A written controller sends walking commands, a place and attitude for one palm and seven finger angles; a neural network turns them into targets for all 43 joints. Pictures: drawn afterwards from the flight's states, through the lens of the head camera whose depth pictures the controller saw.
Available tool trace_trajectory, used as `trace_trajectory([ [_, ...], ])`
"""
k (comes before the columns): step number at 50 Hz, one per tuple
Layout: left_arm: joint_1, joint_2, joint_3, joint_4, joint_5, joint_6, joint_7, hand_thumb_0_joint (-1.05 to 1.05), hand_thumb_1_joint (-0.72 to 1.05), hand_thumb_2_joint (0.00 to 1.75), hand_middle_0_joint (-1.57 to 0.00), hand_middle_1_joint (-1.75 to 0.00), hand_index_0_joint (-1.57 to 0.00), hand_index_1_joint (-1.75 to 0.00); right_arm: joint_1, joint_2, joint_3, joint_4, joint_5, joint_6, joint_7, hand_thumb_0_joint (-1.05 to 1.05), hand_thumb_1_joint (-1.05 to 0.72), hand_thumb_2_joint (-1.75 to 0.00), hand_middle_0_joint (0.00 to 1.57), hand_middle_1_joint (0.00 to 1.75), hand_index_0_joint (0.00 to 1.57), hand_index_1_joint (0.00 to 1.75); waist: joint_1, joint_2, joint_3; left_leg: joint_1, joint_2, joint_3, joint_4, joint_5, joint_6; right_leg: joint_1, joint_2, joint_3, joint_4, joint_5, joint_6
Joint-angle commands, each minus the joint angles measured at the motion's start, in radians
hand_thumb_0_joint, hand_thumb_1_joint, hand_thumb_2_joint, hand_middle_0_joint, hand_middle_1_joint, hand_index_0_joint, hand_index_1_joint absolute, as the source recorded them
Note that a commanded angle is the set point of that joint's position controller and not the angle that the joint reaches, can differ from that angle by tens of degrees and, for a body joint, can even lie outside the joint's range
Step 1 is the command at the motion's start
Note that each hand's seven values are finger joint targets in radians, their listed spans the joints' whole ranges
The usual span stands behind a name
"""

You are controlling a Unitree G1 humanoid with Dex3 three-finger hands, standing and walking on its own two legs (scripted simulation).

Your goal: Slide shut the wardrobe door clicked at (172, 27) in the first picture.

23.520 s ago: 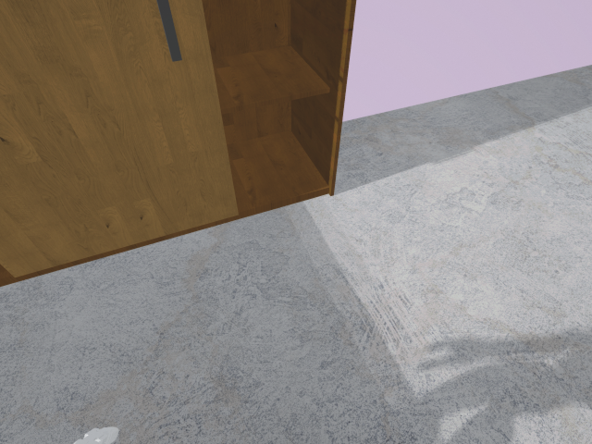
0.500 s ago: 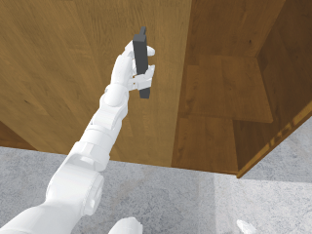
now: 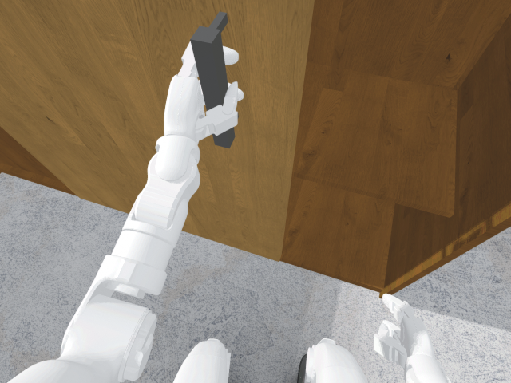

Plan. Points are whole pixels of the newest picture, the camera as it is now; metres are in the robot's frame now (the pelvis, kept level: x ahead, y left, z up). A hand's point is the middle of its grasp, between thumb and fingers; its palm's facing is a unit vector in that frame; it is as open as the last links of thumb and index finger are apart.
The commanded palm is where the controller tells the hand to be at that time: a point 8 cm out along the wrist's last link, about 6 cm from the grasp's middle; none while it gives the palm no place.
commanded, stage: step sideways, sliding the door along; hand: left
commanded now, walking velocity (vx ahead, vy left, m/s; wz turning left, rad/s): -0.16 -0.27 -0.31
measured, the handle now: (222, 87) +0.48 +0.11 +0.14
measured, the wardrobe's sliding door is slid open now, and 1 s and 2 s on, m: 0.38 0.00 0.00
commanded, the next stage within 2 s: stop walking and hold the door there in 1.24 s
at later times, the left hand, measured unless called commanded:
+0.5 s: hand (369, 144) +0.39 -0.09 +0.15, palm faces -0.07 -1.00 -0.06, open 6.3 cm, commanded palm +0.36 -0.10 +0.15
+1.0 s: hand out of the picture +0.35 -0.27 +0.15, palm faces -0.17 -0.98 -0.14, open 6.7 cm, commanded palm +0.34 -0.26 +0.15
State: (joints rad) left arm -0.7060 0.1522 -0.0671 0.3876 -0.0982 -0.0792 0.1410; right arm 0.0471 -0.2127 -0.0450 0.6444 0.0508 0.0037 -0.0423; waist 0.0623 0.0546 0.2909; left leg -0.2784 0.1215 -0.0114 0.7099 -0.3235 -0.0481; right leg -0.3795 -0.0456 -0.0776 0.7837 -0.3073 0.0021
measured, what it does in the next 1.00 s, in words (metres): steps to the right: left foot, then right foot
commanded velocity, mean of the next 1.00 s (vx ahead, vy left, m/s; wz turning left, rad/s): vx -0.20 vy -0.27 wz -0.24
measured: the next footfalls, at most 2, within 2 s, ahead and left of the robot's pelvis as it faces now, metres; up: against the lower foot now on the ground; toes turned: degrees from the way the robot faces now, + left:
left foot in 0.36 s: +0.07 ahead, +0.07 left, +0.00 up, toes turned +10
right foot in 0.54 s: +0.10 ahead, -0.26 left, +0.00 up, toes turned -3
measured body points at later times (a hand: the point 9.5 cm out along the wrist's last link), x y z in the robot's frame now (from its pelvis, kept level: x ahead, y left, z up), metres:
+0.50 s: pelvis +0.02 -0.14 +0.01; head +0.13 -0.16 +0.44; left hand +0.39 -0.04 +0.15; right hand +0.24 -0.34 -0.11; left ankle +0.03 +0.06 -0.71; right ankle +0.06 -0.24 -0.70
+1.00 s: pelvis -0.04 -0.28 +0.00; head +0.03 -0.33 +0.44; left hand +0.35 -0.22 +0.16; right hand +0.12 -0.52 -0.12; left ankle -0.02 -0.07 -0.69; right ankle +0.00 -0.35 -0.71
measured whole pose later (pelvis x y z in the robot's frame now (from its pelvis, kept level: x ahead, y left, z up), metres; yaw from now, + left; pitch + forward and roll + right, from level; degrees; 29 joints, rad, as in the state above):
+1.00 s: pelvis -0.04 -0.28 +0.00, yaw -7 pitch -4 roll +1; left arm -0.47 0.10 -0.08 0.21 -0.05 -0.15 0.13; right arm 0.06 -0.19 -0.06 0.62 0.05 0.02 -0.01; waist 0.01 0.09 0.25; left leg -0.31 0.24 0.07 0.85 -0.45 -0.07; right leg -0.32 0.06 -0.07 0.68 -0.30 -0.09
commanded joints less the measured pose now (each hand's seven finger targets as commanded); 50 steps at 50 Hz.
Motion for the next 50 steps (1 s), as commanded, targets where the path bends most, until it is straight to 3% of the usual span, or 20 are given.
trace_trajectory([
  [1,-0.459,-0.194,-0.258,-0.443,0.035,-0.163,-0.127,0.00,0.90,0.90,-0.45,-1.40,-0.45,-1.40,-0.014,-0.116,-0.050,-0.176,-0.005,-0.041,0.055,0.00,-0.90,-0.90,0.20,0.30,0.20,0.30,-0.124,0.168,-0.563,0.428,0.369,-0.228,-0.188,0.858,0.260,-0.161,-0.019,0.177,0.266,-0.231,-0.019],
  [7,-0.323,-0.123,-0.222,-0.547,0.079,-0.172,-0.114,0.00,0.90,0.90,-0.45,-1.40,-0.45,-1.40,-0.009,-0.090,-0.030,-0.231,0.018,-0.064,0.068,0.00,-0.90,-0.90,0.20,0.30,0.20,0.30,-0.102,0.065,-0.592,0.359,0.159,0.058,0.041,0.754,0.066,0.262,0.044,0.047,-0.352,0.332,-0.013],
  [9,-0.191,-0.062,-0.180,-0.490,0.095,-0.161,-0.104,0.00,0.90,0.90,-0.45,-1.40,-0.45,-1.40,-0.024,-0.067,-0.035,-0.238,0.026,-0.063,0.044,0.00,-0.90,-0.90,0.20,0.30,0.20,0.30,-0.094,-0.365,-0.586,-0.042,-0.029,0.091,0.229,-0.039,0.005,0.516,-0.147,0.289,-0.289,1.131,-0.121],
  [11,-0.160,-0.114,-0.219,-0.591,0.084,-0.172,-0.109,0.00,0.90,0.90,-0.45,-1.40,-0.45,-1.40,-0.019,-0.039,-0.016,-0.221,0.005,-0.095,0.029,0.00,-0.90,-0.90,0.20,0.30,0.20,0.30,-0.076,-0.350,-0.588,-0.161,-0.041,0.014,0.230,-0.289,0.025,0.542,-0.205,0.347,-0.224,1.301,-0.155],
  [15,-0.165,-0.158,-0.281,-0.709,0.069,-0.213,-0.083,0.00,0.90,0.90,-0.45,-1.40,-0.45,-1.40,-0.034,-0.041,-0.010,-0.193,-0.011,-0.086,0.023,0.00,-0.90,-0.90,0.20,0.30,0.20,0.30,-0.110,-0.192,-0.677,0.132,0.025,0.102,-0.261,0.203,0.019,0.461,-0.128,0.222,-0.113,1.112,-0.098],
  [17,-0.192,-0.182,-0.308,-0.764,0.048,-0.219,-0.107,0.00,0.90,0.90,-0.45,-1.40,-0.45,-1.40,-0.028,-0.110,-0.052,-0.216,-0.016,-0.075,0.043,0.00,-0.90,-0.90,0.20,0.30,0.20,0.30,-0.117,-0.053,-0.708,0.522,0.289,-0.079,-0.264,0.864,0.159,0.065,-0.010,0.137,0.032,0.388,0.011],
  [18,-0.183,-0.199,-0.311,-0.740,0.059,-0.217,-0.114,0.00,0.90,0.90,-0.45,-1.40,-0.45,-1.40,0.002,-0.123,-0.060,-0.228,-0.014,-0.078,0.072,0.00,-0.90,-0.90,0.20,0.30,0.20,0.30,-0.112,0.055,-0.692,0.650,0.388,-0.114,-0.229,1.097,0.239,-0.112,0.036,0.159,0.131,-0.116,0.020],
  [19,-0.113,-0.238,-0.316,-0.653,0.075,-0.200,-0.107,0.00,0.90,0.90,-0.45,-1.40,-0.45,-1.40,-0.016,-0.123,-0.046,-0.248,-0.019,-0.078,0.080,0.00,-0.90,-0.90,0.20,0.30,0.20,0.30,-0.104,0.179,-0.606,0.606,0.411,-0.093,-0.214,1.111,0.265,-0.176,0.028,0.191,0.207,-0.238,0.000],
  [26,-0.162,-0.206,-0.326,-0.712,0.105,-0.189,-0.095,0.00,0.90,0.90,-0.45,-1.40,-0.45,-1.40,-0.061,-0.066,-0.015,-0.252,0.014,-0.100,0.068,0.00,-0.90,-0.90,0.20,0.30,0.20,0.30,-0.106,0.009,-0.546,0.251,0.205,0.153,-0.020,0.487,0.076,0.233,0.006,0.041,-0.248,0.313,0.006],
  [27,-0.172,-0.176,-0.318,-0.724,0.103,-0.197,-0.090,0.00,0.90,0.90,-0.45,-1.40,-0.45,-1.40,-0.065,-0.043,-0.007,-0.251,0.022,-0.100,0.061,0.00,-0.90,-0.90,0.20,0.30,0.20,0.30,-0.113,-0.134,-0.556,0.159,0.109,0.189,0.070,0.242,0.086,0.276,-0.072,0.094,-0.291,0.651,-0.007],
  [28,-0.103,-0.141,-0.283,-0.660,0.099,-0.195,-0.084,0.00,0.90,0.90,-0.45,-1.40,-0.45,-1.40,-0.040,-0.030,-0.026,-0.249,0.019,-0.099,0.051,0.00,-0.90,-0.90,0.20,0.30,0.20,0.30,-0.097,-0.412,-0.580,0.031,-0.018,0.162,0.202,-0.127,0.037,0.306,-0.157,0.330,-0.323,0.949,-0.069],
  [29,-0.022,-0.110,-0.259,-0.655,0.092,-0.178,-0.075,0.00,0.90,0.90,-0.45,-1.40,-0.45,-1.40,-0.053,-0.039,-0.031,-0.235,0.007,-0.109,0.036,0.00,-0.90,-0.90,0.20,0.30,0.20,0.30,-0.076,-0.443,-0.578,-0.014,-0.047,0.081,0.278,-0.292,0.013,0.281,-0.207,0.445,-0.321,1.059,-0.098],
  [33,-0.059,-0.153,-0.278,-0.783,0.076,-0.228,-0.060,0.00,0.90,0.90,-0.45,-1.40,-0.45,-1.40,-0.061,-0.004,-0.009,-0.186,-0.013,-0.118,0.037,0.00,-0.90,-0.90,0.20,0.30,0.20,0.30,-0.097,-0.278,-0.684,-0.063,-0.037,0.075,-0.018,-0.198,0.002,0.556,-0.187,0.337,-0.197,1.246,-0.142],
  [37,-0.131,-0.097,-0.226,-0.719,0.064,-0.231,-0.067,0.00,0.90,0.90,-0.45,-1.40,-0.45,-1.40,-0.049,-0.055,-0.050,-0.190,-0.019,-0.073,0.028,0.00,-0.90,-0.90,0.20,0.30,0.20,0.30,-0.123,-0.137,-0.728,0.412,0.181,0.059,-0.294,0.454,0.075,0.215,-0.102,0.247,-0.105,0.829,-0.021],
  [39,-0.099,-0.106,-0.205,-0.633,0.065,-0.216,-0.091,0.00,0.90,0.90,-0.45,-1.40,-0.45,-1.40,-0.046,-0.068,-0.048,-0.210,-0.033,-0.064,0.044,0.00,-0.90,-0.90,0.20,0.30,0.20,0.30,-0.096,0.232,-0.666,0.501,0.432,-0.084,-0.281,0.872,0.222,-0.027,0.004,0.166,0.045,-0.045,0.027],
  [40,-0.130,-0.120,-0.199,-0.604,0.083,-0.203,-0.099,0.00,0.90,0.90,-0.45,-1.40,-0.45,-1.40,-0.069,-0.058,-0.033,-0.209,-0.045,-0.057,0.047,0.00,-0.90,-0.90,0.20,0.30,0.20,0.30,-0.094,0.279,-0.612,0.385,0.460,-0.075,-0.275,0.850,0.238,-0.021,0.007,0.181,0.140,-0.173,0.008],
  [46,-0.196,-0.076,-0.138,-0.434,0.101,-0.134,-0.083,0.00,0.90,0.90,-0.45,-1.40,-0.45,-1.40,-0.050,-0.054,-0.026,-0.194,0.011,-0.023,0.042,0.00,-0.90,-0.90,0.20,0.30,0.20,0.30,-0.105,-0.010,-0.509,0.162,0.227,0.174,-0.004,0.364,0.055,0.254,0.003,0.057,-0.286,0.228,-0.005],
  [47,-0.209,-0.048,-0.125,-0.427,0.099,-0.139,-0.078,0.00,0.90,0.90,-0.45,-1.40,-0.45,-1.40,-0.040,-0.022,-0.014,-0.197,0.016,-0.024,0.032,0.00,-0.90,-0.90,0.20,0.30,0.20,0.30,-0.111,-0.188,-0.500,0.080,0.100,0.214,0.139,0.079,0.041,0.275,-0.078,0.160,-0.384,0.505,-0.044],
  [48,-0.168,0.000,-0.081,-0.381,0.087,-0.136,-0.073,0.00,0.90,0.90,-0.45,-1.40,-0.45,-1.40,-0.057,-0.033,-0.040,-0.204,0.009,-0.025,0.023,0.00,-0.90,-0.90,0.20,0.30,0.20,0.30,-0.075,-0.503,-0.543,-0.070,-0.037,0.141,0.360,-0.275,-0.005,0.292,-0.169,0.460,-0.448,0.589,-0.088],
  [50,-0.222,-0.128,-0.184,-0.468,0.065,-0.143,-0.071,0.00,0.90,0.90,-0.45,-1.40,-0.45,-1.40,-0.061,0.010,0.000,-0.178,-0.010,-0.061,0.015,0.00,-0.90,-0.90,0.20,0.30,0.20,0.30,-0.085,-0.326,-0.546,-0.152,-0.050,-0.004,0.478,-0.228,0.000,0.341,-0.166,0.458,-0.432,0.543,-0.110],
])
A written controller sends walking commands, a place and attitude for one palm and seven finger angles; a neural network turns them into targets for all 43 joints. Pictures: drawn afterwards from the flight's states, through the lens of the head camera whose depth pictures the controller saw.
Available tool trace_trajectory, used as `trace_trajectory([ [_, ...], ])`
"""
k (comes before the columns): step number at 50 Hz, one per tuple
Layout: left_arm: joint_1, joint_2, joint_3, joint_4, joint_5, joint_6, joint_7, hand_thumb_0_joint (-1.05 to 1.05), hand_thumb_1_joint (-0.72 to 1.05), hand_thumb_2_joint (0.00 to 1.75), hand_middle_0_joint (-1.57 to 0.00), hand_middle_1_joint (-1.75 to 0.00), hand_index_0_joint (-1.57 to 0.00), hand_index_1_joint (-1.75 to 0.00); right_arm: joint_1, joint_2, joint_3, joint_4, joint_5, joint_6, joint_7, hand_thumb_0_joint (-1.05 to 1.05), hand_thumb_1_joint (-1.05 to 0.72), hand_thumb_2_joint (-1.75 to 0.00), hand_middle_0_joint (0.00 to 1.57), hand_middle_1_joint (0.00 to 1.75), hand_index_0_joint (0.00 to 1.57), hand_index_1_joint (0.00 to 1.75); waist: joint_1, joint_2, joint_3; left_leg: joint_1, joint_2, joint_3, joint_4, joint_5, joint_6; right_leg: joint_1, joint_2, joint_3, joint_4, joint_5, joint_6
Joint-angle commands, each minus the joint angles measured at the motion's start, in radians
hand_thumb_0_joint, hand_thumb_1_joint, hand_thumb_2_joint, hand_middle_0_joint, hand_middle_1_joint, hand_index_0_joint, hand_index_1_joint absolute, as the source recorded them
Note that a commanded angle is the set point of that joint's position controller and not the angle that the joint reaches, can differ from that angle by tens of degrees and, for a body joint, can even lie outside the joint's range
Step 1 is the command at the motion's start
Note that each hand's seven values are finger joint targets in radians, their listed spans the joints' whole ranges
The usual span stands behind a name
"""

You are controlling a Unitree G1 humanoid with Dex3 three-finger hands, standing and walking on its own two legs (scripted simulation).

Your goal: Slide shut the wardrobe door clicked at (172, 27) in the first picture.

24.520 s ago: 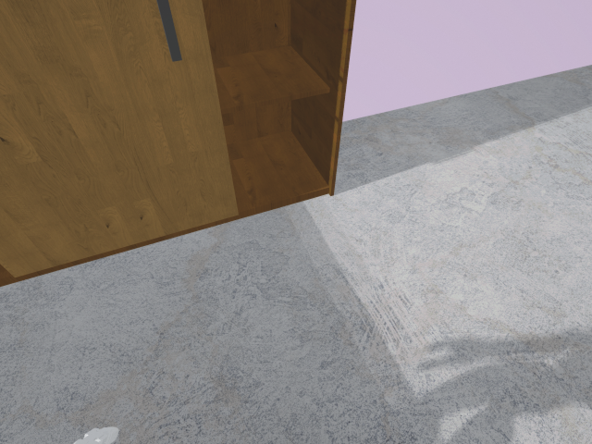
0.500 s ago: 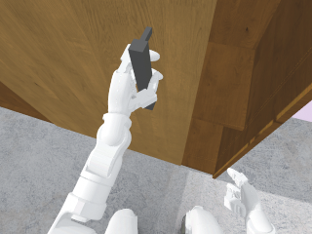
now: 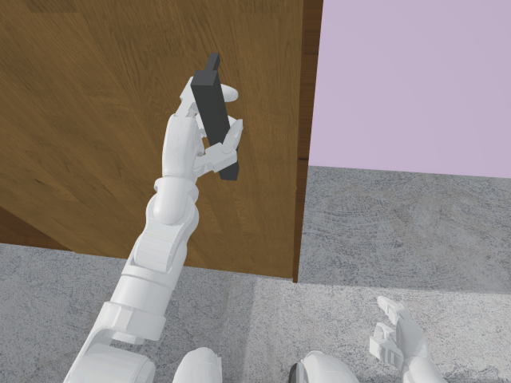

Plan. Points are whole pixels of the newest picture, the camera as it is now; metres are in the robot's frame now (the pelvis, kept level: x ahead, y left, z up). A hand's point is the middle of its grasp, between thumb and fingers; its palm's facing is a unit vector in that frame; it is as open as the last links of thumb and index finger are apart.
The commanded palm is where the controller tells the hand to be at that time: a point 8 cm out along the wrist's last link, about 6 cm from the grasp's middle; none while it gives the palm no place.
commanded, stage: step sideways, sliding the door along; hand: left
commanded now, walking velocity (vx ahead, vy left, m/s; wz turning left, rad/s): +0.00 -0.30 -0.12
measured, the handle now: (222, 123) +0.44 +0.08 +0.14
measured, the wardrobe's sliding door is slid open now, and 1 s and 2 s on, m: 0.00 0.00 0.00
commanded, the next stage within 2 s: stop walking and hold the door there in 0.24 s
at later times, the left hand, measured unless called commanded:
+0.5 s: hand (233, 144) +0.39 +0.05 +0.15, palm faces +0.20 -0.95 -0.23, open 6.5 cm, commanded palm +0.36 +0.09 +0.14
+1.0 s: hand (234, 142) +0.40 +0.05 +0.15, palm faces +0.32 -0.92 -0.23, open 6.1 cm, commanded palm +0.36 +0.10 +0.14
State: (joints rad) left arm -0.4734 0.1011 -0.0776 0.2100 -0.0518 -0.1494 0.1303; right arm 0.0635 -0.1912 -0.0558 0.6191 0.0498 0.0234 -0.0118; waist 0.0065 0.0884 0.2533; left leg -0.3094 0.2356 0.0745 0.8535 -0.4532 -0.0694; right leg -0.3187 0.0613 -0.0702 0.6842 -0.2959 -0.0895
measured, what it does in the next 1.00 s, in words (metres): steps to the right: left foot, then right foot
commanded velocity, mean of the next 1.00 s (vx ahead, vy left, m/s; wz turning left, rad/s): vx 0.04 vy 0.02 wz -0.03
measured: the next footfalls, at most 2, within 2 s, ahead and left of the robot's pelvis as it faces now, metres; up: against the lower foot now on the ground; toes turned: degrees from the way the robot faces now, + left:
left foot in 0.22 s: +0.00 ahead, +0.07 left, +0.00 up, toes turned +7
right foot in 0.54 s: +0.02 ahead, -0.32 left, +0.00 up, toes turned -12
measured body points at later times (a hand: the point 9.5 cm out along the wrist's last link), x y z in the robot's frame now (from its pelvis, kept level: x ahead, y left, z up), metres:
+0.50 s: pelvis -0.03 -0.14 +0.01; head +0.03 -0.15 +0.46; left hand +0.38 +0.10 +0.16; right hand +0.11 -0.37 -0.10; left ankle -0.04 +0.06 -0.72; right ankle +0.01 -0.34 -0.69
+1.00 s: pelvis -0.03 -0.18 +0.01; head -0.02 -0.18 +0.46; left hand +0.37 +0.10 +0.16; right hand +0.04 -0.46 -0.09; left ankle +0.02 -0.09 -0.72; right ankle -0.02 -0.31 -0.72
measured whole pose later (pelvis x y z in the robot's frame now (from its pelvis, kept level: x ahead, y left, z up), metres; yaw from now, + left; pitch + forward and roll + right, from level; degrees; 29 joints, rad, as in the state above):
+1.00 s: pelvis -0.03 -0.18 +0.01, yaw -9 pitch -3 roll +0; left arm -0.46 0.47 0.33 0.65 -0.04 -0.14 0.12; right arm 0.27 -0.27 0.00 0.69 0.05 -0.08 -0.08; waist -0.01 0.01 0.08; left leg -0.26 0.05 0.14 0.56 -0.25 0.03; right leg -0.25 -0.03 -0.04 0.52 -0.21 0.01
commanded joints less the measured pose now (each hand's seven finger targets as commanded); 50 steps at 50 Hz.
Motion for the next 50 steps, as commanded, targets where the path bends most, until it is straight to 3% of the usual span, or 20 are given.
trace_trajectory([
  [1,-0.516,-0.115,-0.216,-0.324,0.012,-0.094,-0.059,0.00,0.90,0.90,-0.45,-1.40,-0.45,-1.40,-0.077,-0.015,0.015,-0.141,-0.006,-0.092,-0.009,0.00,-0.90,-0.90,0.20,0.30,0.20,0.30,-0.054,-0.271,-0.550,-0.120,-0.164,-0.082,0.293,-0.061,0.017,0.345,-0.253,0.396,-0.287,0.603,-0.053],
  [5,-0.518,-0.089,-0.196,-0.215,0.008,-0.105,-0.036,0.00,0.90,0.90,-0.45,-1.40,-0.45,-1.40,-0.021,-0.073,-0.008,-0.119,-0.006,-0.064,-0.010,0.00,-0.90,-0.90,0.20,0.30,0.20,0.30,-0.033,-0.268,-0.569,-0.016,-0.203,-0.006,-0.022,-0.025,0.028,0.387,-0.217,0.327,-0.330,0.580,-0.019],
  [8,-0.597,-0.154,-0.254,-0.169,0.002,-0.107,-0.042,0.00,0.90,0.90,-0.45,-1.40,-0.45,-1.40,-0.003,-0.073,-0.006,-0.123,0.013,-0.073,-0.013,0.00,-0.90,-0.90,0.20,0.30,0.20,0.30,-0.041,-0.279,-0.585,0.202,-0.219,0.082,-0.419,0.043,0.060,0.301,-0.150,0.303,-0.364,0.550,0.114],
  [10,-0.634,-0.119,-0.257,-0.151,-0.023,-0.107,-0.060,0.00,0.90,0.90,-0.45,-1.40,-0.45,-1.40,0.036,-0.132,-0.028,-0.113,0.009,-0.079,-0.021,0.00,-0.90,-0.90,0.20,0.30,0.20,0.30,-0.080,0.019,-0.553,0.491,0.036,-0.029,-0.673,0.372,0.158,0.021,-0.035,0.186,0.029,0.336,0.249],
  [11,-0.639,-0.130,-0.246,-0.137,-0.042,-0.100,-0.069,0.00,0.90,0.90,-0.45,-1.40,-0.45,-1.40,-0.007,-0.174,-0.052,-0.160,-0.016,-0.079,-0.011,0.00,-0.90,-0.90,0.20,0.30,0.20,0.30,-0.052,0.250,-0.557,0.514,0.359,-0.372,-0.554,0.622,0.326,-0.210,-0.018,0.197,0.440,-0.121,0.196],
  [12,-0.569,-0.112,-0.193,-0.053,-0.037,-0.067,-0.079,0.00,0.90,0.90,-0.45,-1.40,-0.45,-1.40,-0.054,-0.177,-0.037,-0.171,-0.009,-0.073,0.008,0.00,-0.90,-0.90,0.20,0.30,0.20,0.30,-0.017,0.101,-0.543,0.461,0.402,-0.381,-0.520,0.733,0.363,-0.293,-0.051,0.301,0.639,-0.179,0.126],
  [13,-0.626,-0.096,-0.191,-0.129,-0.032,-0.072,-0.092,0.00,0.90,0.90,-0.45,-1.40,-0.45,-1.40,-0.011,-0.142,-0.023,-0.131,-0.012,-0.073,0.015,0.00,-0.90,-0.90,0.20,0.30,0.20,0.30,-0.020,-0.038,-0.527,0.515,0.348,-0.336,-0.457,0.775,0.334,-0.368,-0.085,0.286,0.620,-0.159,0.086],
  [17,-0.718,-0.110,-0.195,-0.117,-0.013,-0.045,-0.096,0.00,0.90,0.90,-0.45,-1.40,-0.45,-1.40,0.058,-0.172,-0.042,-0.099,0.005,-0.071,0.017,0.00,-0.90,-0.90,0.20,0.30,0.20,0.30,-0.036,0.012,-0.501,0.562,0.238,-0.133,-0.411,0.759,0.251,-0.382,-0.122,0.121,0.446,-0.086,0.095],
  [18,-0.524,0.448,0.333,0.158,0.022,-0.026,-0.033,0.00,0.90,0.90,-0.45,-1.40,-0.45,-1.40,0.126,-0.230,-0.057,-0.032,-0.002,-0.033,-0.002,0.00,-0.90,-0.90,0.20,0.30,0.20,0.30,-0.016,0.098,-0.525,0.522,0.196,-0.059,-0.439,0.750,0.230,-0.338,-0.104,0.062,0.407,-0.082,0.117],
  [20,-0.532,0.256,0.131,0.080,0.011,-0.027,-0.065,0.00,0.90,0.90,-0.45,-1.40,-0.45,-1.40,0.085,-0.207,-0.037,-0.077,-0.002,-0.033,0.000,0.00,-0.90,-0.90,0.20,0.30,0.20,0.30,-0.028,0.246,-0.472,0.361,0.114,0.028,-0.411,0.690,0.195,-0.167,-0.090,-0.013,0.180,-0.064,0.111],
  [24,-0.481,0.417,0.260,0.129,0.033,-0.056,-0.054,0.00,0.90,0.90,-0.45,-1.40,-0.45,-1.40,0.109,-0.215,-0.029,-0.076,0.018,-0.087,-0.010,0.00,-0.90,-0.90,0.20,0.30,0.20,0.30,-0.022,0.144,-0.459,0.227,-0.026,0.143,-0.217,0.450,0.104,0.152,-0.007,-0.109,-0.238,0.141,0.113],
  [27,-0.376,0.658,0.445,0.207,0.048,-0.070,-0.040,0.00,0.90,0.90,-0.45,-1.40,-0.45,-1.40,0.064,-0.140,-0.010,-0.060,0.004,-0.089,-0.032,0.00,-0.90,-0.90,0.20,0.30,0.20,0.30,-0.003,-0.285,-0.477,-0.174,-0.205,0.090,0.148,-0.092,0.056,0.453,-0.333,0.357,-0.330,0.681,-0.016],
  [28,-0.369,0.731,0.533,0.225,0.033,-0.047,-0.029,0.00,0.90,0.90,-0.45,-1.40,-0.45,-1.40,0.089,-0.170,-0.022,-0.044,0.007,-0.084,-0.048,0.00,-0.90,-0.90,0.20,0.30,0.20,0.30,0.020,-0.496,-0.532,-0.196,-0.186,-0.019,0.225,-0.143,0.049,0.424,-0.390,0.476,-0.356,0.572,-0.033],
  [29,-0.417,0.624,0.425,0.161,0.024,-0.038,-0.037,0.00,0.90,0.90,-0.45,-1.40,-0.45,-1.40,0.032,-0.176,-0.015,-0.042,0.009,-0.088,-0.053,0.00,-0.90,-0.90,0.20,0.30,0.20,0.30,0.016,-0.471,-0.518,-0.185,-0.184,-0.089,0.249,-0.121,0.053,0.380,-0.412,0.481,-0.337,0.438,-0.046],
  [32,-0.362,0.724,0.574,0.242,0.030,-0.060,-0.017,0.00,0.90,0.90,-0.45,-1.40,-0.45,-1.40,0.049,-0.187,-0.003,-0.015,-0.007,-0.096,-0.068,0.00,-0.90,-0.90,0.20,0.30,0.20,0.30,0.008,-0.361,-0.531,-0.093,-0.196,-0.064,0.036,-0.061,0.069,0.319,-0.402,0.303,-0.268,0.495,-0.040],
  [37,-0.402,0.608,0.462,0.189,0.030,-0.066,-0.024,0.00,0.90,0.90,-0.45,-1.40,-0.45,-1.40,0.091,-0.215,-0.021,-0.025,0.000,-0.091,-0.069,0.00,-0.90,-0.90,0.20,0.30,0.20,0.30,-0.029,-0.199,-0.501,0.214,-0.198,-0.009,-0.430,0.237,0.068,0.109,-0.327,0.210,-0.249,0.260,0.028],
  [40,-0.399,0.486,0.347,0.160,0.025,-0.076,-0.027,0.00,0.90,0.90,-0.45,-1.40,-0.45,-1.40,0.108,-0.243,-0.021,-0.066,0.011,-0.100,-0.060,0.00,-0.90,-0.90,0.20,0.30,0.20,0.30,-0.030,0.252,-0.434,0.172,0.059,-0.281,-0.624,0.188,0.171,-0.063,-0.096,0.036,0.078,-0.182,0.091],
  [43,-0.363,0.600,0.425,0.185,0.034,-0.075,-0.002,0.00,0.90,0.90,-0.45,-1.40,-0.45,-1.40,0.127,-0.229,-0.014,-0.051,0.005,-0.130,-0.075,0.00,-0.90,-0.90,0.20,0.30,0.20,0.30,-0.020,0.084,-0.417,0.187,0.047,-0.230,-0.548,0.338,0.239,-0.070,-0.113,0.065,0.156,-0.142,0.098],
  [47,-0.328,0.601,0.422,0.231,0.035,-0.054,-0.007,0.00,0.90,0.90,-0.45,-1.40,-0.45,-1.40,0.135,-0.247,0.001,-0.048,0.005,-0.149,-0.074,0.00,-0.90,-0.90,0.20,0.30,0.20,0.30,-0.010,0.084,-0.420,0.129,-0.022,-0.085,-0.446,0.325,0.152,0.151,-0.105,0.018,-0.239,0.053,0.106],
  [50,-0.301,0.681,0.479,0.288,0.047,-0.058,-0.002,0.00,0.90,0.90,-0.45,-1.40,-0.45,-1.40,0.148,-0.236,-0.001,-0.045,-0.005,-0.143,-0.077,0.00,-0.90,-0.90,0.20,0.30,0.20,0.30,-0.031,-0.079,-0.385,0.007,-0.149,-0.020,-0.388,0.029,0.088,0.164,-0.228,0.240,-0.358,0.064,0.045],
])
